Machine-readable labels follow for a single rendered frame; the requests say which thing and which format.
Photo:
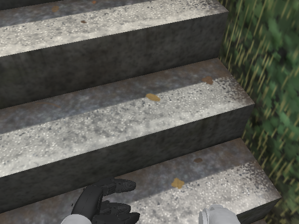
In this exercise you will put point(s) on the robot right thigh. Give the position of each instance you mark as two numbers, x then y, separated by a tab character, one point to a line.
217	215

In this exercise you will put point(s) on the robot left hand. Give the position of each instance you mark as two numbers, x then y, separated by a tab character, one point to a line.
90	205

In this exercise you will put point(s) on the left robot forearm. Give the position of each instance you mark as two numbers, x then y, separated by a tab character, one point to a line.
76	219

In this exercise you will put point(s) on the robot right shin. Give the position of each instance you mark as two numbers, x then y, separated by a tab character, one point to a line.
215	205

